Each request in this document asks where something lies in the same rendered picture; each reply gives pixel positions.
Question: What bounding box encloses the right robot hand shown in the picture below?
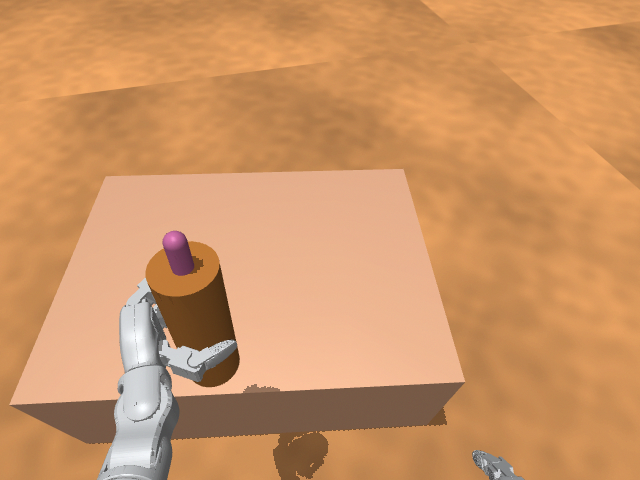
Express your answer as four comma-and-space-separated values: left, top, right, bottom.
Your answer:
472, 450, 524, 480

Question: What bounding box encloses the left robot arm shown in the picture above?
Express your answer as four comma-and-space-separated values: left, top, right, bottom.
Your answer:
97, 365, 179, 480

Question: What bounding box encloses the left robot hand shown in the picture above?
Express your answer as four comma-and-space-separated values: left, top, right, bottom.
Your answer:
119, 277, 237, 382

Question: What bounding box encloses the bottle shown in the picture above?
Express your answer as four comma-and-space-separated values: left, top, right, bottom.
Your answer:
145, 231, 240, 387

